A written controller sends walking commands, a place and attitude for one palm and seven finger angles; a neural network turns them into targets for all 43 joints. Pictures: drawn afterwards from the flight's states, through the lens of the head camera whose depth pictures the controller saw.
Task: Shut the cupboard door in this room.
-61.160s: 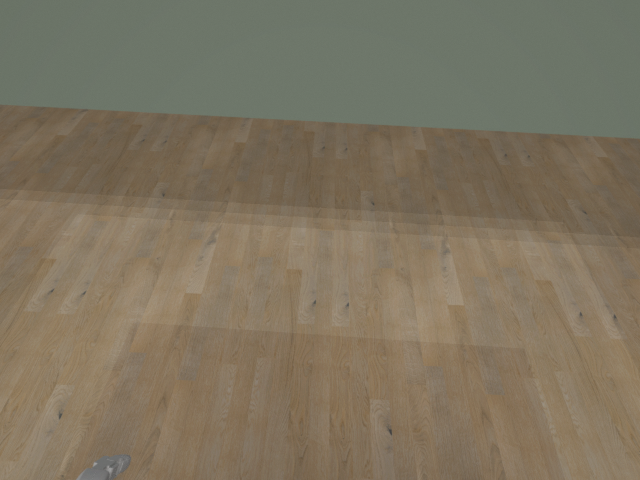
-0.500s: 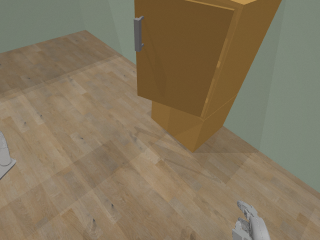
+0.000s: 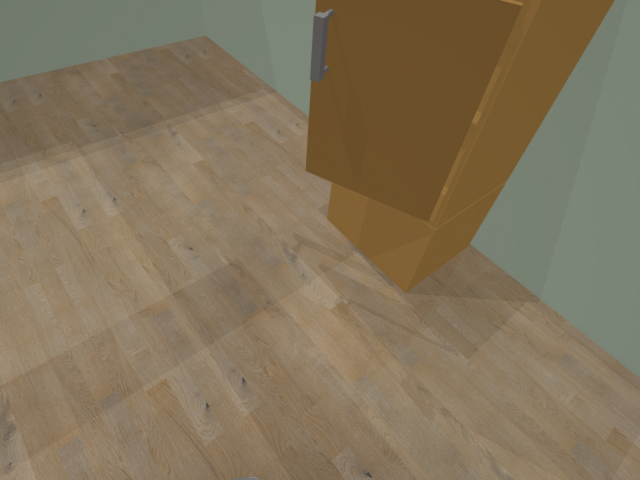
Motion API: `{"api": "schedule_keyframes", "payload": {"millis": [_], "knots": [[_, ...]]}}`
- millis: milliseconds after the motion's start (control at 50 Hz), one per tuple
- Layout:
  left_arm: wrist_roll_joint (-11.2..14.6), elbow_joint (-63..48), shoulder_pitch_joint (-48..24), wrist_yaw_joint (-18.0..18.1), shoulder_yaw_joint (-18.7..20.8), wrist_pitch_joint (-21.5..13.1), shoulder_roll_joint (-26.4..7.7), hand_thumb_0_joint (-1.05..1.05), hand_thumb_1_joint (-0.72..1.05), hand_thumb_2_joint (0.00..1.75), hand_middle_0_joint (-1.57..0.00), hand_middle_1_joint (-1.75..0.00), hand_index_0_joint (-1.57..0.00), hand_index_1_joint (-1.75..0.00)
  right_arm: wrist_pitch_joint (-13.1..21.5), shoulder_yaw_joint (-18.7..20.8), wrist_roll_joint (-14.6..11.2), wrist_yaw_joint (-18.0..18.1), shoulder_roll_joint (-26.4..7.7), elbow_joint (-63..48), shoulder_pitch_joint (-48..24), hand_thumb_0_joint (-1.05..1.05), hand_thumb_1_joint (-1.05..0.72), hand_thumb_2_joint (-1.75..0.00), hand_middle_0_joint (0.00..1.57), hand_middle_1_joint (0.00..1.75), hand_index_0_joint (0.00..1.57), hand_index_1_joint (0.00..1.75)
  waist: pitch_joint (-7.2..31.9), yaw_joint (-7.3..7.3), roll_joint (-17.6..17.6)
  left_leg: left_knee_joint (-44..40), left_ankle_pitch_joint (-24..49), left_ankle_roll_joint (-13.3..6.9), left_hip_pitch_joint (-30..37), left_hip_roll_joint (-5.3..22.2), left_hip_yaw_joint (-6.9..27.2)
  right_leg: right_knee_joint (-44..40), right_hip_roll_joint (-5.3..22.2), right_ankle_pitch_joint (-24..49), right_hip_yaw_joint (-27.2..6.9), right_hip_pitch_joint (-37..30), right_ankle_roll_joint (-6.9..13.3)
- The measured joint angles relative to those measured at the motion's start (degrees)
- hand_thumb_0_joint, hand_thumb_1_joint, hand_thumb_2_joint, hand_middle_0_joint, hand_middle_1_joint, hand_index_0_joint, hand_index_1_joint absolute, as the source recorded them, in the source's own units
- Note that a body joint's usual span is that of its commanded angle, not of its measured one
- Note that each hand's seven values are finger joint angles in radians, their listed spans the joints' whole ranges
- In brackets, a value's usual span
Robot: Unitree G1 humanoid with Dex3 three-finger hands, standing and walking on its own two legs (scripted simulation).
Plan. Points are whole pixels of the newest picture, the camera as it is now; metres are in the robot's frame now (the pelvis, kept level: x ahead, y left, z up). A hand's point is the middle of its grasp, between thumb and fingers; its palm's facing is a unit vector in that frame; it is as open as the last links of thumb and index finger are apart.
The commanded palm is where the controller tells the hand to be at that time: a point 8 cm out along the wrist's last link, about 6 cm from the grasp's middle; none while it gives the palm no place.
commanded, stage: let the arm hang, fingers relaxed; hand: left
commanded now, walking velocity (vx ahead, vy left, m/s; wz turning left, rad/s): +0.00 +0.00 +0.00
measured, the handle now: (323, 45) +1.01 +0.04 +0.06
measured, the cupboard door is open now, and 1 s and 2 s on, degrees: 23 23 23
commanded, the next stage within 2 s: look to check the result in 0.76 s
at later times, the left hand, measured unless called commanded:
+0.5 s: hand out of the picture -0.05 +0.20 -0.16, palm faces -0.02 -0.98 -0.22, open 7.3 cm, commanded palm none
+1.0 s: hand out of the picture -0.03 +0.17 -0.16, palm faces -0.03 -0.98 -0.19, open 7.3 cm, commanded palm none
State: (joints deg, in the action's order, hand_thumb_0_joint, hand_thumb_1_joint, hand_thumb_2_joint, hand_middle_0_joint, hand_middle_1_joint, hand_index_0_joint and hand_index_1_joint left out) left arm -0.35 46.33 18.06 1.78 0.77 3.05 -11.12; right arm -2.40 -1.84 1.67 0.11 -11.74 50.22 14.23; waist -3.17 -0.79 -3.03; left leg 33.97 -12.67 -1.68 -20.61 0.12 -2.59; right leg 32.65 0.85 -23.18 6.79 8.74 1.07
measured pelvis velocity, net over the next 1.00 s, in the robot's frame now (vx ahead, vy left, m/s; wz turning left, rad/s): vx -0.01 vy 0.01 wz -0.06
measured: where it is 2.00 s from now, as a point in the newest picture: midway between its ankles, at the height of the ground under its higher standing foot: outside the picture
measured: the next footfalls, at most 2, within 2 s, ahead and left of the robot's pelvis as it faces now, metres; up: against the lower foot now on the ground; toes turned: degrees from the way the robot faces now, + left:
none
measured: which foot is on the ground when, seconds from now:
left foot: down 0.00-1.00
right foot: down 0.00-1.00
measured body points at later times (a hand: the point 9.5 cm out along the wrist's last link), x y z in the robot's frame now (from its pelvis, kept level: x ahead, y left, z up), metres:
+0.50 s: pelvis -0.01 +0.02 +0.01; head -0.02 +0.01 +0.46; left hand -0.04 +0.25 -0.14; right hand -0.02 -0.20 -0.15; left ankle +0.06 +0.10 -0.73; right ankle -0.06 -0.10 -0.73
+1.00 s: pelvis -0.01 +0.01 +0.01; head +0.00 +0.00 +0.46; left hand -0.03 +0.23 -0.15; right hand -0.05 -0.21 -0.15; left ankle +0.06 +0.10 -0.73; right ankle -0.06 -0.10 -0.73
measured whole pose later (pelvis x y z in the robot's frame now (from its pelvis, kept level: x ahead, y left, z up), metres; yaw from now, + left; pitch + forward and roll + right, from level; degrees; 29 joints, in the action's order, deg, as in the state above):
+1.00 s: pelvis -0.01 +0.01 +0.01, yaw -3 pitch -2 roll +0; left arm -0.6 66.3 19.6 2.0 0.4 0.0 -7.8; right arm -0.9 0.2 0.7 1.9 -7.9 65.8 18.1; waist -2.0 -1.3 0.5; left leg 22.6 -7.0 -2.0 -13.7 0.5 -5.8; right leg 22.8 0.3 -16.8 3.5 4.0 0.7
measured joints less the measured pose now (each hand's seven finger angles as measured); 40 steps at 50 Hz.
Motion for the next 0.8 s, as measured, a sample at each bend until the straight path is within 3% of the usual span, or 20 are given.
{"api": "schedule_keyframes", "payload": {"millis": [100,300,580,800], "knots": [[-0.29,8.42,1.58,-0.68,0.24,-0.24,-0.92,-0.01,0.98,0.89,-0.21,-0.30,-0.21,-0.30,-0.41,0.61,-0.20,0.74,1.41,5.10,1.81,0.01,-0.90,-0.90,0.21,0.30,0.21,0.29,-0.41,0.86,0.84,-3.86,2.19,-0.46,1.59,0.36,-0.03,-5.66,-0.72,3.59,-0.10,-2.16,-0.30],[-0.45,17.99,4.72,-0.64,-0.15,-1.55,0.11,0.01,0.92,0.90,-0.20,-0.30,-0.20,-0.30,0.72,1.69,-0.88,1.35,1.57,10.90,1.90,0.01,-0.90,-0.90,0.21,0.30,0.20,0.29,0.50,0.66,4.57,-10.35,5.59,-1.56,5.30,-0.65,-2.45,-9.39,0.42,6.46,-2.29,-3.76,-1.36],[-0.51,19.29,1.87,-0.15,-0.61,-2.69,2.49,0.01,0.91,0.90,-0.20,-0.30,-0.20,-0.30,1.26,2.03,-0.90,1.49,2.44,14.46,2.26,0.00,-0.91,-0.90,0.20,0.30,0.20,0.29,2.76,0.05,3.61,-12.30,6.44,-1.39,7.23,-0.60,-3.69,-9.15,0.52,6.57,-3.58,-4.20,-1.31],[-0.44,19.07,0.60,-0.14,-0.61,-2.94,3.97,0.00,0.91,0.90,-0.20,-0.30,-0.20,-0.30,1.40,2.14,-0.82,1.72,3.19,15.17,3.64,0.00,-0.91,-0.90,0.20,0.30,0.20,0.29,2.27,-0.55,3.17,-12.21,6.40,-0.84,7.05,-0.10,-3.52,-9.34,-0.01,6.59,-3.49,-4.14,-0.81]]}}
